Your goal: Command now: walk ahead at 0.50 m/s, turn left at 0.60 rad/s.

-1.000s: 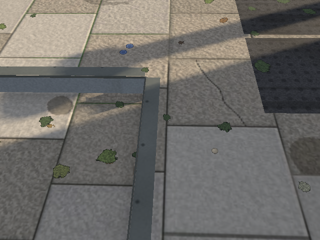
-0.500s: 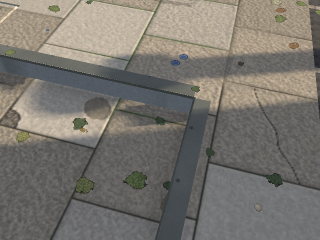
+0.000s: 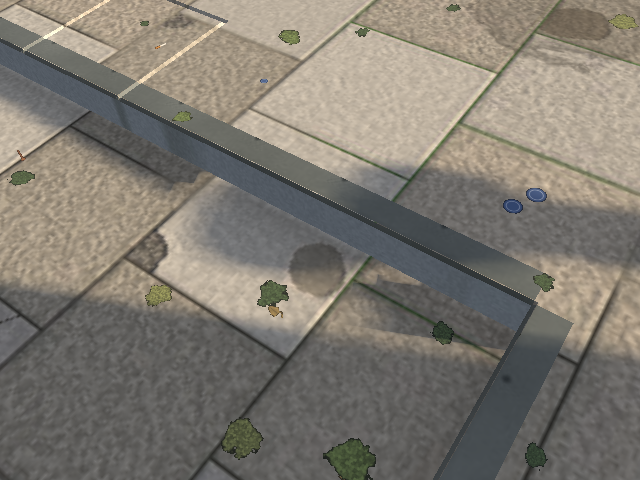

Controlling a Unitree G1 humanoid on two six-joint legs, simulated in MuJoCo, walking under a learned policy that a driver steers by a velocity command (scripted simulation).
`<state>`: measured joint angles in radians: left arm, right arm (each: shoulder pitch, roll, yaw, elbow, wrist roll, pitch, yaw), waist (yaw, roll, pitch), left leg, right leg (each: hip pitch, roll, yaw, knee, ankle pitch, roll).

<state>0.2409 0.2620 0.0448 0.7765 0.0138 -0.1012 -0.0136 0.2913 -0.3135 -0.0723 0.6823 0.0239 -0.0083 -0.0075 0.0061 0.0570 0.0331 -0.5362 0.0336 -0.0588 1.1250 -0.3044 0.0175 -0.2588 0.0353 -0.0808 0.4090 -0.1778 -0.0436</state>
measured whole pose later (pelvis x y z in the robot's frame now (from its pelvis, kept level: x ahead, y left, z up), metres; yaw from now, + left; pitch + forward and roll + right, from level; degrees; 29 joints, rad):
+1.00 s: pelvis +0.38 +0.00 -0.18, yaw -4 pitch -2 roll +0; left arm 0.20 0.25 0.07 0.67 0.03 -0.04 0.00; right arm 0.07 -0.33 -0.08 0.80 -0.01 0.05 -0.03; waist 0.09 0.05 0.01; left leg -0.35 0.14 0.02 1.15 -0.65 -0.02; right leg -0.51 0.06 -0.06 0.86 -0.16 -0.09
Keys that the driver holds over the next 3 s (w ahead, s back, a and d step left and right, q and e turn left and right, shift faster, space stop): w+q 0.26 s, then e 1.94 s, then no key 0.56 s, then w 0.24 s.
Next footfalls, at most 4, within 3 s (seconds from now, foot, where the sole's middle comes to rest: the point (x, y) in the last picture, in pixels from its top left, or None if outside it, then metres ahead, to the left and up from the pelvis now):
0.44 left None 0.34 0.19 -0.92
0.82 right None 0.44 -0.11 -0.80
0.98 right None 0.50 -0.08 -0.92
1.46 left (278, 467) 0.54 0.16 -0.92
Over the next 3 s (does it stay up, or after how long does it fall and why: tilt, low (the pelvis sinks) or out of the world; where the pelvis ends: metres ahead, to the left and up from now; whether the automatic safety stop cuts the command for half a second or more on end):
stays up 0.57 0.03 -0.15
